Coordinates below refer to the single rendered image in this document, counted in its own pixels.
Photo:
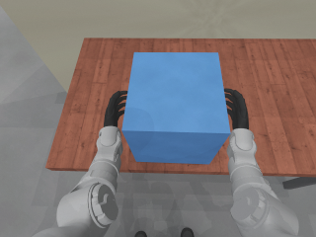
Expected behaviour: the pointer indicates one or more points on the robot right upper arm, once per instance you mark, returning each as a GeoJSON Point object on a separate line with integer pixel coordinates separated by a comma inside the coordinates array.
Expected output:
{"type": "Point", "coordinates": [258, 214]}

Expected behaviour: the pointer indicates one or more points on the carton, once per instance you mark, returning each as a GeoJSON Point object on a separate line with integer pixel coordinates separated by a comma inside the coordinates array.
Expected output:
{"type": "Point", "coordinates": [175, 110]}

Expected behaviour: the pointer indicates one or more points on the robot right hand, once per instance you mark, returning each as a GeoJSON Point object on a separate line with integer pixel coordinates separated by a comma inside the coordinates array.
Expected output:
{"type": "Point", "coordinates": [238, 112]}

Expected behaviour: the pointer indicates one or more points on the right robot foot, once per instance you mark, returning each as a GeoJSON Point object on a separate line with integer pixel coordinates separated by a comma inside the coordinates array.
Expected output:
{"type": "Point", "coordinates": [187, 232]}

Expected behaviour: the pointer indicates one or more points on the table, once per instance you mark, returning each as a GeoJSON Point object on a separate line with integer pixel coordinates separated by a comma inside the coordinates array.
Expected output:
{"type": "Point", "coordinates": [276, 77]}

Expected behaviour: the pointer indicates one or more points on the robot left forearm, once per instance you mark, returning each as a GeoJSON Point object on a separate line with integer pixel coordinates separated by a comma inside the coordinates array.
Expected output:
{"type": "Point", "coordinates": [105, 166]}

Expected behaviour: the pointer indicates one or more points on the robot left upper arm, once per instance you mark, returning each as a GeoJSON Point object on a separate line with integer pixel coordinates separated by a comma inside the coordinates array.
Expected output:
{"type": "Point", "coordinates": [87, 212]}

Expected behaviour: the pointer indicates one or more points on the robot right forearm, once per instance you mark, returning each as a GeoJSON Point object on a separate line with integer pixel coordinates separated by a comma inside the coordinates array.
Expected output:
{"type": "Point", "coordinates": [244, 171]}

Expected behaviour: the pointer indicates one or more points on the robot left hand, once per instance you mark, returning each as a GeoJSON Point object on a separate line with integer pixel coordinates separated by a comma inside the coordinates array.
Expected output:
{"type": "Point", "coordinates": [112, 113]}

